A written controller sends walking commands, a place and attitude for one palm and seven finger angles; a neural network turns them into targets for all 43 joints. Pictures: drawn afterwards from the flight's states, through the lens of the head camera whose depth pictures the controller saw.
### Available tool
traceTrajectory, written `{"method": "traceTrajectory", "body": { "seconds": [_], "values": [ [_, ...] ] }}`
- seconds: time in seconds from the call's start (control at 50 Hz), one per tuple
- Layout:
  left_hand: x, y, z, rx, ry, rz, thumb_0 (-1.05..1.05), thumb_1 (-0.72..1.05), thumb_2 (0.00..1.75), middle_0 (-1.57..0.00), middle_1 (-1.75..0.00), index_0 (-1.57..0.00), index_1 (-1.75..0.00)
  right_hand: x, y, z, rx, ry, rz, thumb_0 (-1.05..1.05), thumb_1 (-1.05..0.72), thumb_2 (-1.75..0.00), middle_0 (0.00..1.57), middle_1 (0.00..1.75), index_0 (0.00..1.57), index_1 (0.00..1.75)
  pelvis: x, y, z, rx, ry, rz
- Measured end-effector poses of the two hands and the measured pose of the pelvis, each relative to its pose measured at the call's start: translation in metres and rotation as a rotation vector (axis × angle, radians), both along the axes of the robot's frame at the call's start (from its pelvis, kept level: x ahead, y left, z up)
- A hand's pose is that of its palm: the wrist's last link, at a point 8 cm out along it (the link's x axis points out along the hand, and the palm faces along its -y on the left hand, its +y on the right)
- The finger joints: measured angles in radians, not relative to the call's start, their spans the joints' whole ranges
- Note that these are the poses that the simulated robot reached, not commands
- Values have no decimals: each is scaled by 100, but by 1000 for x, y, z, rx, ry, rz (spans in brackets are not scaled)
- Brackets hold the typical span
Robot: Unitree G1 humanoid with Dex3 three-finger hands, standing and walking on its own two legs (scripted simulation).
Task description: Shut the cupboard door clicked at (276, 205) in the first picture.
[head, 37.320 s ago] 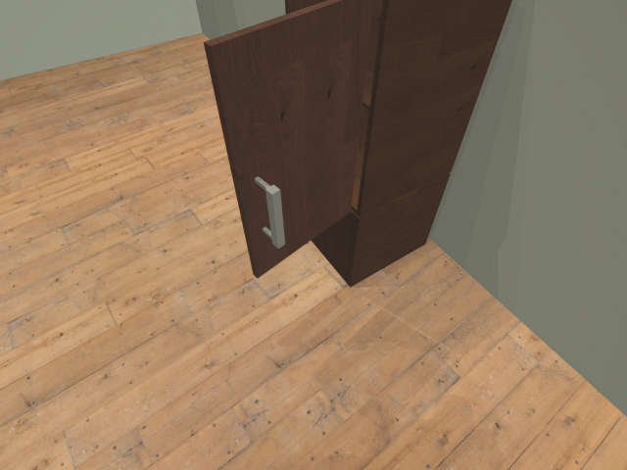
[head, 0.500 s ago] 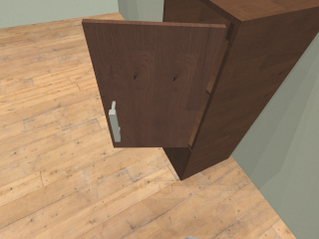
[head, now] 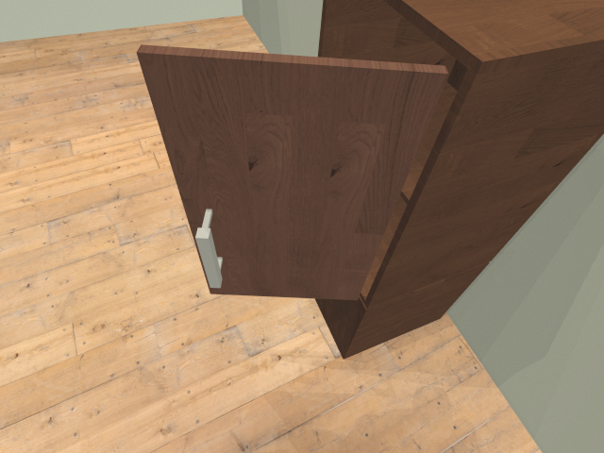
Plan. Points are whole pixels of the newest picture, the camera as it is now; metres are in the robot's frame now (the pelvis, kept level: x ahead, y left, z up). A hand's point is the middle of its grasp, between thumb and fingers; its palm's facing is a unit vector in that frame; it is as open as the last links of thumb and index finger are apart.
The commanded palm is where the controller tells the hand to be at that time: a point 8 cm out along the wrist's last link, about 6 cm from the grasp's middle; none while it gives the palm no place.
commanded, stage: come to a stop and stand still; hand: left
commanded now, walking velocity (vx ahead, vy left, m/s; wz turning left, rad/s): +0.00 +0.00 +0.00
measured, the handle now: (212, 250) +0.45 +0.19 -0.10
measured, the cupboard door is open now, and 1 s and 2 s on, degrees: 66 66 66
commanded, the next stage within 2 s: look again from close up in 0.60 s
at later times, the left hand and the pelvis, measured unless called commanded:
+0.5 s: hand out of the picture -0.03 +0.17 -0.17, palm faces -0.01 -0.98 -0.19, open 7.4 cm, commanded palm none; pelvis -0.02 +0.00 +0.01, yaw -2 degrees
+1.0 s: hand out of the picture +0.00 +0.18 -0.17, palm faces -0.02 -0.97 -0.23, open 7.3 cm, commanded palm none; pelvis -0.01 +0.00 +0.00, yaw -1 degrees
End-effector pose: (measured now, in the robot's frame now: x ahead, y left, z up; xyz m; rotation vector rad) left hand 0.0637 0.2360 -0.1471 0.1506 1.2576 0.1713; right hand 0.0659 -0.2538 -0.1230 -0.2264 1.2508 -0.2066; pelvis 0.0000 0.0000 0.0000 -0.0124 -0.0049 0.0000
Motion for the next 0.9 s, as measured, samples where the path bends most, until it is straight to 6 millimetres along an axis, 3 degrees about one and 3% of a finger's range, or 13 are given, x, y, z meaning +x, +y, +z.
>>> {"method": "traceTrajectory", "body": {
  "seconds": [0.06, 0.2, 0.3, 0.42, 0.58, 0.7, 0.8, 0.9],
  "values": [
    [-13, 15, -7, -1, 34, 14, 0, 91, 90, -21, -29, -20, -30, 5, 12, 5, -14, -31, 28, 1, -91, -90, 20, 30, 19, 30, -3, 8, -2, 0, -8, -7],
    [-48, 30, 2, 11, 105, 22, 0, 91, 90, -20, -29, -20, -30, 1, 37, 9, 16, -37, 53, 1, -91, -90, 20, 30, 20, 30, -11, 14, 7, -2, 2, -20],
    [-69, 24, 7, 21, 137, 10, 0, 91, 90, -20, -29, -20, -30, -15, 43, -1, 67, -25, 24, 1, -91, -90, 20, 30, 20, 30, -16, 12, 7, 10, 7, -27],
    [-89, 1, 12, 7, 168, -21, 0, 91, 90, -20, -29, -20, -30, -47, 33, -10, 95, 11, -44, 0, -93, -90, 20, 30, 20, 30, -24, 6, 8, 19, 0, -33],
    [-90, -29, 6, -52, 151, -32, 0, 91, 90, -20, -29, -20, -30, -107, 19, -6, 72, 142, -82, 0, -92, -90, 20, 30, 20, 30, -25, -4, 11, 19, -16, -31],
    [-93, -37, 4, -64, 168, -29, 1, 92, 90, -20, -29, -20, -30, -142, 22, -4, 76, 231, -113, 1, -92, -90, 20, 30, 19, 30, -24, -9, 12, 18, -16, -29],
    [-92, -33, 3, -40, 154, -61, 1, 92, 90, -20, -29, -20, -30, -146, 29, -13, 107, 232, -98, 1, -91, -90, 20, 30, 19, 30, -26, -6, 5, -7, 6, -14],
    [-83, -20, 5, -5, 131, -53, 0, 91, 90, -20, -29, -20, -30, -129, 43, -24, 144, 186, -72, 1, -91, -90, 20, 30, 19, 30, -21, -2, 0, 1, 5, -13]
  ]
}}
